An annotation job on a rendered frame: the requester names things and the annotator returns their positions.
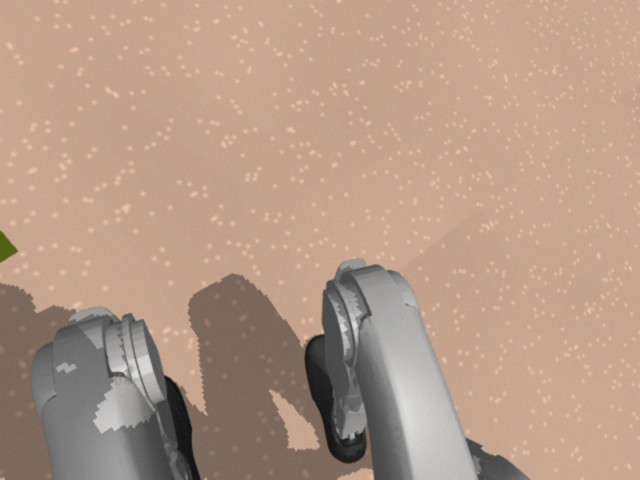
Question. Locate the cube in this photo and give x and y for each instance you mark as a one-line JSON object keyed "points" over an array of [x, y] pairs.
{"points": [[6, 248]]}

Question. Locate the left robot foot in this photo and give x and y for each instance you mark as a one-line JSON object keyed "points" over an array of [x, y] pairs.
{"points": [[183, 428]]}

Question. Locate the right robot foot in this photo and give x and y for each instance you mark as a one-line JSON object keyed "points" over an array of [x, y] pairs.
{"points": [[346, 451]]}

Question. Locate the right robot hand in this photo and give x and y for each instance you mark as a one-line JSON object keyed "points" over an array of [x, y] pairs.
{"points": [[493, 467]]}

